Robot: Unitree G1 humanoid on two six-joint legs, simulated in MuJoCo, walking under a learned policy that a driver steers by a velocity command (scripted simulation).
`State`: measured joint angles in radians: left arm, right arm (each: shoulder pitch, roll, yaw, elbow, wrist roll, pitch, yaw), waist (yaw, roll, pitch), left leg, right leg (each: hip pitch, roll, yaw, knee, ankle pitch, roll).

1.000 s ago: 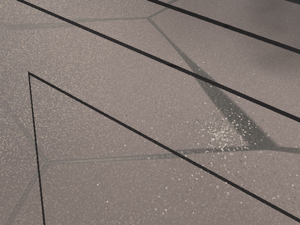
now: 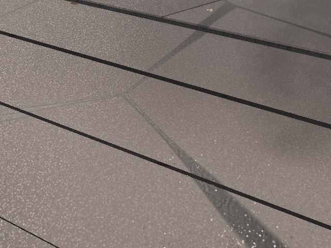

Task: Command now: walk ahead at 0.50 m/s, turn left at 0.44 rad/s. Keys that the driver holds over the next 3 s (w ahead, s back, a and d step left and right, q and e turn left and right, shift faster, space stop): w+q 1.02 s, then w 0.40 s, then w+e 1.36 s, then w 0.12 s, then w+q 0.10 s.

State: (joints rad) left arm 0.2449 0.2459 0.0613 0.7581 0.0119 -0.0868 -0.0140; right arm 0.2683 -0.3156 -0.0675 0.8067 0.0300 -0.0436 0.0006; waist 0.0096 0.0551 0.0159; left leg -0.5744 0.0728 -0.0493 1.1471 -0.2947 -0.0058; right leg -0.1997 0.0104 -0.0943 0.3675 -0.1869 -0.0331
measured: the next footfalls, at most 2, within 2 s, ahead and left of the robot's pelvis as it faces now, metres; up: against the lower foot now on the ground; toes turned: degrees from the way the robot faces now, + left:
left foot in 0.28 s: +0.33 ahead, +0.19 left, +0.03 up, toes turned +18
right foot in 0.78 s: +0.55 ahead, +0.03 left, +0.03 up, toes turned +28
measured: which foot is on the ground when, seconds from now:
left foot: up 0.00-0.26, down 0.28-0.78, up 0.80-1.00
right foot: down 0.00-0.34, up 0.36-0.76, down 0.78-1.00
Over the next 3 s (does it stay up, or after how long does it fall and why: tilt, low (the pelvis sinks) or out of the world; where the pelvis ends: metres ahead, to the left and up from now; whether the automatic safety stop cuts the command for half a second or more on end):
stays up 1.34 0.65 0.06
